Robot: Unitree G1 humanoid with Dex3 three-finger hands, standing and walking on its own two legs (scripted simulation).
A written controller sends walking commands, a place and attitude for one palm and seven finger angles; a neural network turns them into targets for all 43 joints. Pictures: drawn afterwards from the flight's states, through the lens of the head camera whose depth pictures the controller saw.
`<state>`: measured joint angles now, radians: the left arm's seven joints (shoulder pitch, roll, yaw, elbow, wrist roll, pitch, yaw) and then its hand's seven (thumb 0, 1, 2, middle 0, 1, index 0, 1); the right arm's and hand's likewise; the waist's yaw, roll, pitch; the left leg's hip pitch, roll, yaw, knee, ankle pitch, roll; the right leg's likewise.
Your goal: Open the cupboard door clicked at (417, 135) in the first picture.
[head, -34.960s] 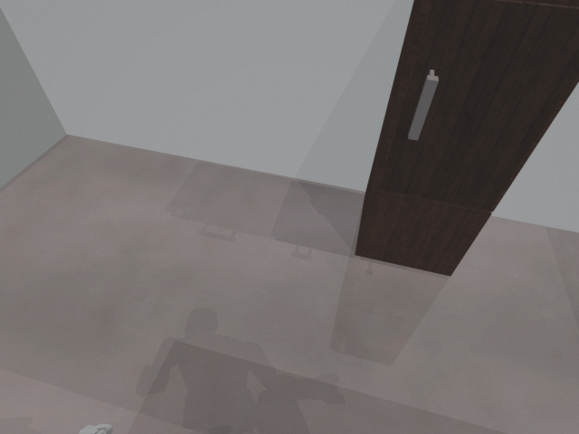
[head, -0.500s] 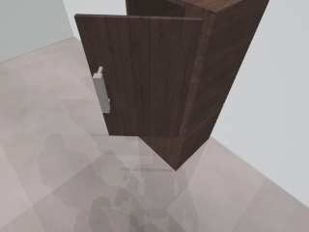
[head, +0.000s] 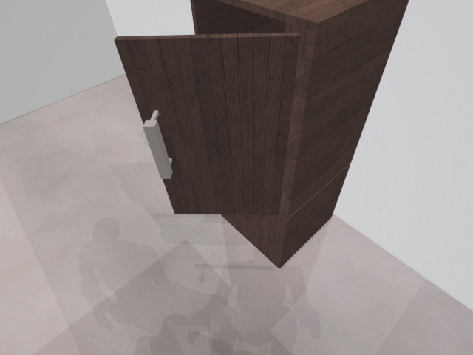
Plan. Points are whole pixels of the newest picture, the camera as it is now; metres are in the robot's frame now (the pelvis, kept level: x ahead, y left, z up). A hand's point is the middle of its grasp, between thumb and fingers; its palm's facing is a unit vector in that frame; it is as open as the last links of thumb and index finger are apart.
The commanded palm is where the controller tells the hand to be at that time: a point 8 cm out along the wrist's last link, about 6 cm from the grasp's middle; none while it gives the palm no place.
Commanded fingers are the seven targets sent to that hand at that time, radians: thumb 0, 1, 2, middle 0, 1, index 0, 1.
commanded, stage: come to a stop and stand still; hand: left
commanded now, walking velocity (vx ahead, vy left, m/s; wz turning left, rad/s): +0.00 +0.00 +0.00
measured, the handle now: (161, 145) +0.59 +0.23 +0.00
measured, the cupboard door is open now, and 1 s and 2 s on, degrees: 45 45 45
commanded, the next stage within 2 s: look again from close up in 0.18 s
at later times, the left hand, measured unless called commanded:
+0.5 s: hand out of the picture +0.03 +0.16 -0.16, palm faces +0.02 -0.97 -0.24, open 7.3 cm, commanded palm none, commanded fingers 0.00 0.90 0.90 -0.20 -0.30 -0.20 -0.30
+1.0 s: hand out of the picture +0.12 +0.18 -0.09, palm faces +0.27 -0.94 -0.19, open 7.3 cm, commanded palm +0.12 +0.22 -0.06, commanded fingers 0.00 0.74 0.83 -0.21 -0.41 -0.21 -0.41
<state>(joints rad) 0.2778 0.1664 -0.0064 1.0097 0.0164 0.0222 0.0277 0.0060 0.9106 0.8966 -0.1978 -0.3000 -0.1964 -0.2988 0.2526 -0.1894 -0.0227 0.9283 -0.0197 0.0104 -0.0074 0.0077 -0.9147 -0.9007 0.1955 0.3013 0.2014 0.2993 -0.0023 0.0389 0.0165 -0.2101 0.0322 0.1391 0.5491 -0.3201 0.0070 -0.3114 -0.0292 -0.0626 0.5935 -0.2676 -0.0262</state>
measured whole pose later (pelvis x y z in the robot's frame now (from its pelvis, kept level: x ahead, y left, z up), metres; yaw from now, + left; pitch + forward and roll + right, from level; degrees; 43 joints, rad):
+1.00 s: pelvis +0.02 -0.02 +0.01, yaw +2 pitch -1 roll +1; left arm 0.46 0.17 0.02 0.43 -0.14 -0.04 0.08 0.03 0.93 0.89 -0.20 -0.31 -0.20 -0.31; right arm 0.34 -0.21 0.00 0.94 0.04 -0.18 -0.07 0.02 -0.93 -0.90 0.20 0.30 0.21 0.30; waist 0.00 0.03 0.02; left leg -0.17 0.05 0.08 0.49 -0.30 -0.02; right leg -0.25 -0.01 -0.11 0.52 -0.26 -0.05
